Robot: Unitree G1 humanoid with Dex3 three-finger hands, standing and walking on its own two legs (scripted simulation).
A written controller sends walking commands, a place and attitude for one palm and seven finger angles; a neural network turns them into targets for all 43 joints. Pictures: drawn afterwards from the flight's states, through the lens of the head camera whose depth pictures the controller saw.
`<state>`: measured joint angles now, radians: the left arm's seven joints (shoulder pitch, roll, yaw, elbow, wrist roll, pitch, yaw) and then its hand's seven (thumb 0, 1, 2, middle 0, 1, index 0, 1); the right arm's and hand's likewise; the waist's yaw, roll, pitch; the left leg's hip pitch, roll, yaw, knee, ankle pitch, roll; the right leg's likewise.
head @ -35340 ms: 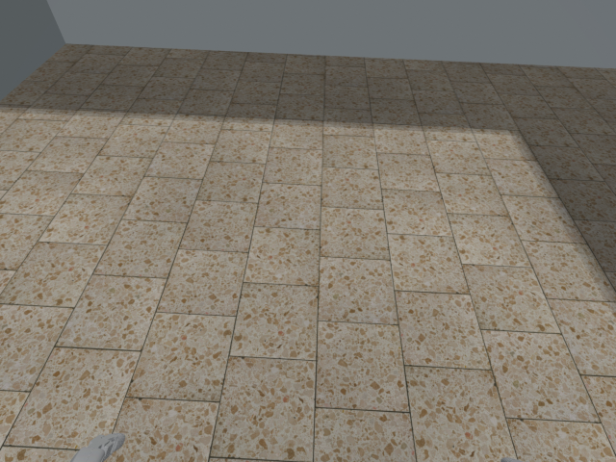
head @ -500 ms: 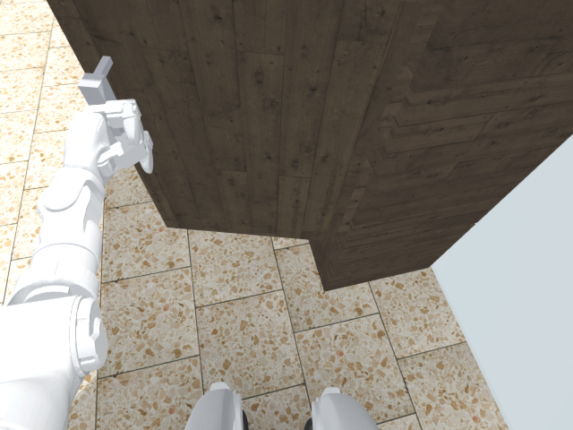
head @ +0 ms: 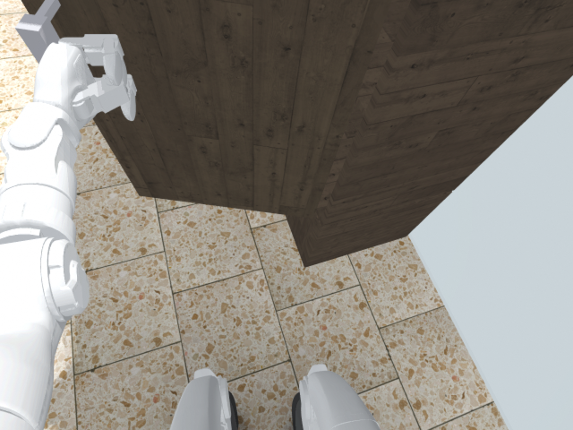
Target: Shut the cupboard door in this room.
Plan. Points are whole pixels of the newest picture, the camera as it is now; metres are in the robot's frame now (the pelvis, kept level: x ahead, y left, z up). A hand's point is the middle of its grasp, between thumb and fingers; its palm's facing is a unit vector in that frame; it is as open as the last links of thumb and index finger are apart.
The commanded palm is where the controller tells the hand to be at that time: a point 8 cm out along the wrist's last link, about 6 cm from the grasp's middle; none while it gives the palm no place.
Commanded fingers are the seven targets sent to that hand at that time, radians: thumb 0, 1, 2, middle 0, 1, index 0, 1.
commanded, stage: push the door shut along its arc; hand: left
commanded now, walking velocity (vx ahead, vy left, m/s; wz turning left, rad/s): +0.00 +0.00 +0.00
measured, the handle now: (68, 60) +0.60 +0.23 +0.10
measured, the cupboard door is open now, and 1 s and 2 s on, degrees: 66 54 54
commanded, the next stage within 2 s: pull the fist back off the door in 0.70 s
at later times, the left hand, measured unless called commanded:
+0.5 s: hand (141, 60) +0.58 +0.13 +0.11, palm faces -0.33 -0.94 -0.02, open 3.1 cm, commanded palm +0.59 +0.16 +0.10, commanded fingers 0.00 0.90 0.90 -1.30 -1.50 -1.30 -1.50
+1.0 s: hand (161, 43) +0.62 +0.11 +0.11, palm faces +0.10 -0.99 +0.05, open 3.2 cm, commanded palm +0.59 +0.13 +0.10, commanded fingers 0.00 0.90 0.90 -1.30 -1.50 -1.30 -1.50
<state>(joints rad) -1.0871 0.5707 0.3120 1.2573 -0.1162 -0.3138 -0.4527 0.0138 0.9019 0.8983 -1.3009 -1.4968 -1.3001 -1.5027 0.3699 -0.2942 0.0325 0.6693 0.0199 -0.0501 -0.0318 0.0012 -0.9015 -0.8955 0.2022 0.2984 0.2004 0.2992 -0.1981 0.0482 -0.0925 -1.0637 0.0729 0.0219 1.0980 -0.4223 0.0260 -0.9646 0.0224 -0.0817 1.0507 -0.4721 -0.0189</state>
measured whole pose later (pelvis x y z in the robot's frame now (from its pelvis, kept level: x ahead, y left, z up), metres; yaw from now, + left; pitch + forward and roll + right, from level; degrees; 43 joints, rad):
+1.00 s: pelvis +0.01 +0.00 -0.02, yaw -1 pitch +30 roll -5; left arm -1.33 0.50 0.40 1.25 0.02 -0.20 0.05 0.03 0.91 0.92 -1.30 -1.50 -1.30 -1.50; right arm 0.45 -0.25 0.03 0.65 -0.08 -0.08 0.06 0.00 -0.90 -0.90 0.20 0.30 0.20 0.30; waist -0.25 0.07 -0.12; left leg -1.24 0.08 0.00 1.19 -0.46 0.02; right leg -1.14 0.03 -0.09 1.12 -0.51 -0.02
